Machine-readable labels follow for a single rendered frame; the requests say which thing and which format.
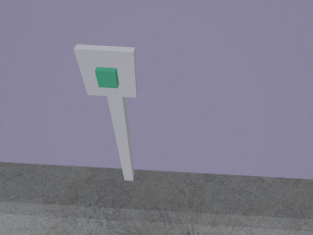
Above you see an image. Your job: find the panel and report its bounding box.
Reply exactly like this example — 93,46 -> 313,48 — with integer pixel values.
73,44 -> 138,181

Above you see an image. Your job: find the button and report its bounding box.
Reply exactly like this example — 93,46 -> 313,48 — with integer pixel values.
95,67 -> 119,88

